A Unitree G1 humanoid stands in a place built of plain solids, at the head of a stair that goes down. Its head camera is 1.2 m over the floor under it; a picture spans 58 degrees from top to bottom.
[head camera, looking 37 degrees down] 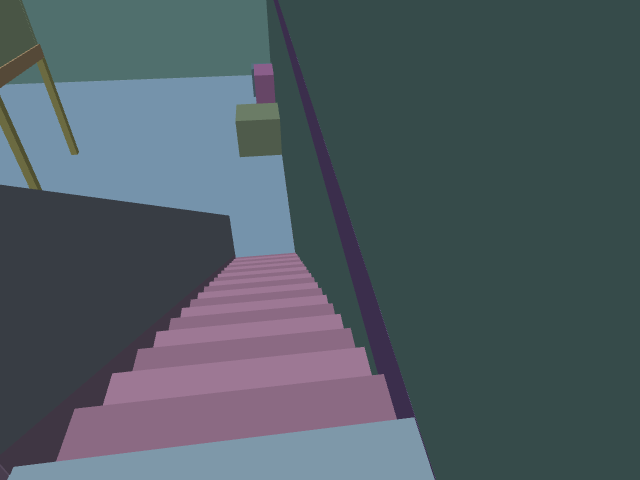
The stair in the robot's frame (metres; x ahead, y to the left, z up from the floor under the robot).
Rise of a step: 0.20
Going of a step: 0.30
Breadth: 1.13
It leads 7 degrees to the left of straight ahead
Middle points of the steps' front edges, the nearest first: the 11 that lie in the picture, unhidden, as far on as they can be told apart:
0.64 0.28 0.00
0.94 0.31 -0.20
1.24 0.35 -0.41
1.53 0.39 -0.61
1.83 0.43 -0.82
2.13 0.47 -1.02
2.42 0.51 -1.22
2.72 0.55 -1.43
3.02 0.58 -1.63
3.31 0.62 -1.84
3.61 0.66 -2.04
